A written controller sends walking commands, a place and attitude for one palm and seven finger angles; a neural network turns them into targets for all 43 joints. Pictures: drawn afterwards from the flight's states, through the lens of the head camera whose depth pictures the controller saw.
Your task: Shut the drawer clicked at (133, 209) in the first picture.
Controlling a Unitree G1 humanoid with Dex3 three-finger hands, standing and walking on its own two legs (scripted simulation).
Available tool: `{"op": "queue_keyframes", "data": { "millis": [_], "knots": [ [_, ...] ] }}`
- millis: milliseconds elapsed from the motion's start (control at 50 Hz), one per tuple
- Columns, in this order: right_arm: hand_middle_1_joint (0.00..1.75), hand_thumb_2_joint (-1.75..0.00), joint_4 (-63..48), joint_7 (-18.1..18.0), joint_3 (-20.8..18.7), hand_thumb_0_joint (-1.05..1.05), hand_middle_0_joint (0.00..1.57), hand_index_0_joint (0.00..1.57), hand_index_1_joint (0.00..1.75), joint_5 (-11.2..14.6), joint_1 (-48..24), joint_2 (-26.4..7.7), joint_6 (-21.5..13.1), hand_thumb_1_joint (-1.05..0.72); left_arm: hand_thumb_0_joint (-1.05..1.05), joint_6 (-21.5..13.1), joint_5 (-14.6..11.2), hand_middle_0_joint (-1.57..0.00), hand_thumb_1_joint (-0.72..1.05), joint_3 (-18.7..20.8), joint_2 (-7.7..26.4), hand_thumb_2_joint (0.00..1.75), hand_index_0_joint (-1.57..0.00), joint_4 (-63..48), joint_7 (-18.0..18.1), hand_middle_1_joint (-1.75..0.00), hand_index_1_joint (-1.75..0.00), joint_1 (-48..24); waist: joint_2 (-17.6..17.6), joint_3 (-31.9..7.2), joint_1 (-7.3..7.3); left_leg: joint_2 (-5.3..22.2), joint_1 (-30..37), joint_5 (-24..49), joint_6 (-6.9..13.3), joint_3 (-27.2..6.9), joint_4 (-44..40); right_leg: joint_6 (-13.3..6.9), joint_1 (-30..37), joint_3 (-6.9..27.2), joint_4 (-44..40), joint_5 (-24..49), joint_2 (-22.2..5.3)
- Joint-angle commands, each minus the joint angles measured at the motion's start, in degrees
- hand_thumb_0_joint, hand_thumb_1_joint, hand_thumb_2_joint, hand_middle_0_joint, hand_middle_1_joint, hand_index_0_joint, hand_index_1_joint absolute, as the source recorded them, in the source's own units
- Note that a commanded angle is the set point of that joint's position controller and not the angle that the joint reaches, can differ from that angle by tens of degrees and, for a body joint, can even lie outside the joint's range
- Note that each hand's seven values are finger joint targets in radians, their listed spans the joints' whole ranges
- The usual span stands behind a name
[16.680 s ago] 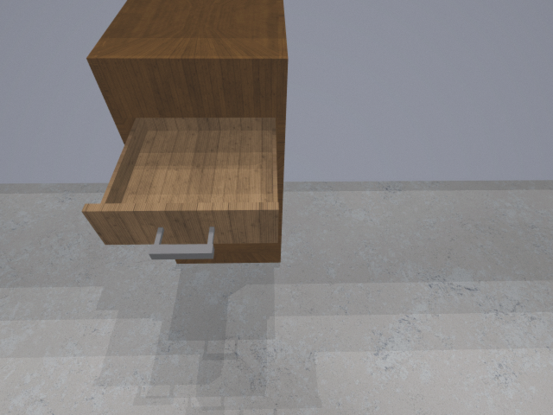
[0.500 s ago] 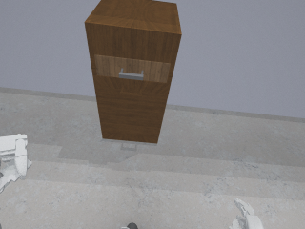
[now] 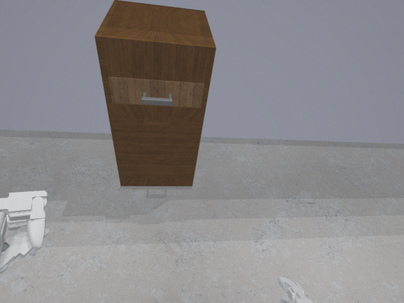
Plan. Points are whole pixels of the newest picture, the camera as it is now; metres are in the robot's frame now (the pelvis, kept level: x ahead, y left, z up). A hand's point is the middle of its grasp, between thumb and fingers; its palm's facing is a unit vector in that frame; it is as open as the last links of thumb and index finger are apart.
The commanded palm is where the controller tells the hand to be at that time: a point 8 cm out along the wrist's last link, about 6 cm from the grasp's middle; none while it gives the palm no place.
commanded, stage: stop stepping back and stand still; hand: left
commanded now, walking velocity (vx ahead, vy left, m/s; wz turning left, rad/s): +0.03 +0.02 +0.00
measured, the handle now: (157, 98) +0.91 +0.19 -0.12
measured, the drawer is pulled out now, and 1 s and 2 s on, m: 0.00 0.00 0.00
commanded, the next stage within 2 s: let the arm hang, fingers relaxed in 0.26 s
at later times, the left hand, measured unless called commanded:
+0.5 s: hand (72, 274) +0.19 +0.25 -0.04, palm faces +0.19 -0.88 -0.43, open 3.1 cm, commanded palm none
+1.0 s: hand out of the picture -0.06 +0.16 -0.19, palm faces +0.10 -0.97 -0.21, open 5.9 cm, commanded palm none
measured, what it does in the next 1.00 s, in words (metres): steps on the spot: right foot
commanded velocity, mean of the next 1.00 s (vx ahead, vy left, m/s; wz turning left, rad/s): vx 0.00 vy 0.00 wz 0.00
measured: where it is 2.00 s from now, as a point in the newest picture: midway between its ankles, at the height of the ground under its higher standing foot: outside the picture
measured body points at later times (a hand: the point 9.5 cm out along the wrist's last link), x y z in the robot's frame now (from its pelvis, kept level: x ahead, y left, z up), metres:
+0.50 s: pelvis +0.00 -0.01 -0.04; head -0.02 -0.03 +0.41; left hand +0.17 +0.29 -0.01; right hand +0.14 -0.24 -0.16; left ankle +0.07 +0.10 -0.75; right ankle -0.03 -0.10 -0.76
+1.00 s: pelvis +0.02 -0.01 -0.02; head +0.05 -0.01 +0.43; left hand -0.07 +0.21 -0.17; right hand +0.03 -0.23 -0.18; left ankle +0.07 +0.10 -0.76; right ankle -0.03 -0.10 -0.76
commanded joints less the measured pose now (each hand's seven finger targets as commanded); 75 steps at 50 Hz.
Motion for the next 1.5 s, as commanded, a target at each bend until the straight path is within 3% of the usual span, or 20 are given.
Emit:
{"op": "queue_keyframes", "data": {
  "millis": [0,40,60,100,160,220,240,320,340,360,400,440,480,500,540,580,680,720,940,1480],
  "knots": [
    [0.30,-0.90,-8.7,-2.4,-5.5,0.00,0.20,0.20,0.30,-0.1,-9.3,-10.9,-1.2,-0.90,0.00,-1.1,-0.4,-1.40,0.90,7.6,6.7,0.90,-1.40,-5.6,2.2,-1.60,-1.60,-3.7,11.4,-2.0,1.36,4.0,-8.2,-19.2,-1.8,-4.6,-2.0,-2.6,15.7,1.6,-18.3,1.6,-1.7],
    [0.30,-0.90,-7.7,-2.6,-5.5,0.00,0.20,0.20,0.30,0.4,-8.4,-10.1,-0.7,-0.90,0.00,-2.0,-1.3,-1.40,0.90,9.6,9.5,0.90,-1.40,-5.0,1.8,-1.60,-1.60,-7.1,-3.2,-1.3,0.57,0.5,-8.0,-11.2,-1.9,-1.1,20.7,-8.4,6.8,18.4,-27.1,0.8,-17.1],
    [0.30,-0.90,-6.9,-2.6,-5.5,0.00,0.20,0.20,0.30,0.2,-8.7,-10.7,-1.3,-0.90,0.00,-3.2,-2.0,-1.40,0.90,11.7,11.3,0.90,-1.40,-5.7,2.2,-1.60,-1.60,-9.8,-6.6,0.4,0.83,0.6,-8.8,-7.9,-2.2,-1.0,26.9,-11.0,2.0,21.7,-28.3,3.7,-22.3],
    [0.30,-0.90,-5.3,-2.2,-6.5,0.00,0.20,0.20,0.30,1.2,-9.3,-11.5,-3.4,-0.90,0.00,-4.0,-1.2,-1.40,0.90,9.0,7.8,0.90,-1.40,-5.2,1.8,-1.60,-1.60,-15.3,-6.5,-2.4,0.28,1.2,-2.1,-11.8,-1.6,-2.8,23.6,-8.1,-3.4,15.1,-22.7,-1.9,-19.3],
    [0.30,-0.90,-6.2,-2.6,-6.2,0.00,0.20,0.20,0.30,1.7,-11.5,-12.5,-3.4,-0.90,0.00,-4.3,-0.5,-1.40,0.90,5.1,4.6,0.90,-1.40,-6.1,0.9,-1.60,-1.60,-12.1,6.2,4.8,0.02,2.6,3.5,-8.9,0.3,-3.8,11.6,-4.1,-10.2,9.4,-15.0,-1.5,-12.2],
    [0.30,-0.90,-6.6,-3.0,-5.1,0.00,0.20,0.20,0.30,0.7,-12.5,-11.5,-4.3,-0.90,0.00,-5.9,0.4,-1.40,0.90,8.1,6.8,0.90,-1.40,-8.0,1.1,-1.60,-1.60,-12.1,19.6,5.8,1.17,11.0,-8.2,-31.5,1.4,-24.7,-13.6,0.7,-1.4,4.1,2.1,-2.2,-2.1],
    [0.30,-0.90,-6.9,-2.9,-5.1,0.00,0.20,0.20,0.30,0.3,-11.7,-10.9,-4.6,-0.90,0.00,-6.3,0.8,-1.40,0.90,8.6,7.2,0.90,-1.40,-7.5,1.3,-1.60,-1.60,-11.9,17.2,5.2,1.75,11.8,-9.9,-31.3,1.7,-25.1,-15.8,0.4,1.8,5.2,4.0,-1.4,-2.5],
    [0.30,-0.90,-8.4,-2.2,-5.5,0.00,0.20,0.20,0.30,0.7,-10.5,-10.9,-4.2,-0.90,0.00,-6.4,0.5,-1.40,0.90,9.2,6.9,0.90,-1.40,-5.7,1.1,-1.60,-1.60,-3.4,9.4,-0.4,1.96,4.9,-7.3,-17.8,0.1,-10.2,-4.5,-0.4,11.7,5.3,-17.1,5.2,-4.2],
    [0.30,-0.90,6.6,2.6,-8.4,0.00,0.20,0.20,0.30,1.6,-10.7,-21.1,-4.5,-0.90,0.00,3.1,5.0,-1.40,0.90,-11.1,-3.1,0.90,-1.40,46.2,-6.9,-1.60,-1.60,-11.7,2.2,-0.4,1.36,3.2,-8.3,1.8,0.9,-8.1,15.6,-1.3,5.1,11.0,-12.5,30.9,-13.4],
    [0.30,-0.90,5.9,3.0,-8.4,0.00,0.20,0.20,0.30,2.8,-6.2,-14.8,-1.1,-0.90,0.00,7.0,4.0,-1.36,0.90,-11.9,-3.9,0.90,-1.36,47.4,-7.6,-1.56,-1.56,-14.1,-2.0,-4.1,0.32,3.2,-2.6,-2.6,-0.7,-5.7,18.7,-3.1,0.7,14.1,-12.9,30.9,-16.1],
    [0.30,-0.90,5.7,3.0,-7.6,0.00,0.20,0.20,0.30,1.8,-3.3,-14.3,2.1,-0.90,0.00,8.1,4.0,-1.28,0.90,-13.2,-4.5,0.90,-1.28,50.5,-7.8,-1.47,-1.47,-21.4,-10.2,-1.4,-0.28,1.8,-2.8,-5.2,-0.2,-6.0,21.2,-4.2,-6.6,11.4,-14.4,11.5,-15.0],
    [0.30,-0.90,5.4,2.7,-7.3,0.00,0.20,0.20,0.30,0.7,-5.7,-14.8,3.8,-0.90,0.00,8.2,4.1,-1.20,0.90,-13.6,-3.6,0.90,-1.20,56.3,-7.5,-1.38,-1.38,-23.4,-14.4,2.3,1.02,-0.5,-6.9,-6.9,0.2,-3.6,24.9,-6.2,-4.4,11.9,-16.0,17.4,-16.4],
    [0.30,-0.90,6.3,2.5,-7.3,0.00,0.20,0.20,0.30,0.1,-6.9,-13.9,5.1,-0.90,0.00,8.7,4.0,-1.12,0.90,-14.3,-3.9,0.90,-1.12,63.4,-7.3,-1.30,-1.30,-26.2,-12.1,5.8,0.86,-0.9,-7.7,-9.9,0.3,-2.8,25.4,-7.6,-3.1,11.9,-15.2,25.5,-17.3],
    [0.30,-0.90,7.4,2.4,-7.1,0.00,0.20,0.20,0.30,-0.1,-6.5,-13.5,5.6,-0.90,0.00,8.9,3.9,-1.08,0.90,-14.6,-3.8,0.90,-1.08,67.0,-7.1,-1.25,-1.25,-27.4,-5.8,6.3,0.45,-0.2,-6.0,-5.2,0.3,-2.9,22.8,-7.2,-2.9,11.5,-13.7,26.1,-17.2],
    [0.30,-0.90,10.3,2.4,-5.8,0.00,0.20,0.20,0.30,-0.3,-4.5,-11.0,6.1,-0.90,0.00,9.2,3.2,-1.00,0.90,-15.6,-5.0,0.90,-1.00,74.2,-7.0,-1.17,-1.17,-27.4,3.3,6.1,0.22,2.5,-1.1,7.1,1.1,-6.2,14.5,-3.8,-3.9,8.3,-11.3,19.1,-13.4],
    [0.30,-0.90,12.9,2.0,-5.0,0.00,0.20,0.20,0.30,-0.3,-5.2,-11.8,5.7,-0.90,0.00,9.4,2.6,-0.92,0.90,-16.2,-5.5,0.90,-0.92,81.4,-6.9,-1.08,-1.08,-25.4,12.4,6.7,2.04,4.8,-5.9,5.8,3.2,-12.9,6.1,-1.0,2.6,6.7,-11.0,11.2,-8.8],
    [0.30,-0.90,18.9,0.9,-4.9,0.00,0.20,0.20,0.30,0.4,-3.4,-9.1,5.5,-0.90,0.00,8.0,2.2,-0.72,0.90,-16.6,-7.3,0.90,-0.72,94.1,-6.9,-0.86,-0.86,-21.6,10.3,-0.3,2.21,2.6,0.6,3.8,1.5,-7.5,6.6,-2.1,9.2,9.2,-18.5,18.8,-11.3],
    [0.30,-0.90,21.0,0.8,-5.0,0.00,0.20,0.20,0.30,0.9,-1.3,-8.7,5.6,-0.90,0.00,7.6,2.1,-0.64,0.90,-17.2,-7.3,0.90,-0.64,96.5,-6.7,-0.78,-0.78,-21.9,4.9,-1.4,1.45,2.7,3.8,6.9,1.3,-5.7,8.1,-1.6,9.1,8.7,-19.6,24.6,-12.1],
    [0.30,-0.90,28.1,0.4,-4.8,0.00,0.20,0.20,0.30,1.1,0.6,-7.3,5.9,-0.90,0.00,7.8,2.0,-0.20,0.90,-18.7,-10.1,0.90,-0.20,105.0,-6.0,-0.30,-0.30,-18.9,2.2,5.6,1.42,3.1,5.2,3.4,1.3,-5.5,3.7,-1.8,5.3,7.3,-22.5,14.7,-10.6],
    [0.30,-0.90,30.3,0.2,-5.0,0.00,0.20,0.20,0.30,0.7,2.0,-5.5,5.2,-0.90,0.00,7.6,2.0,-0.20,0.90,-17.9,-11.8,0.90,-0.20,104.6,-5.4,-0.30,-0.30,-20.2,3.0,7.1,1.66,3.0,5.0,7.0,1.3,-4.8,3.3,-1.5,7.5,7.3,-21.9,19.0,-10.7]
  ]
}}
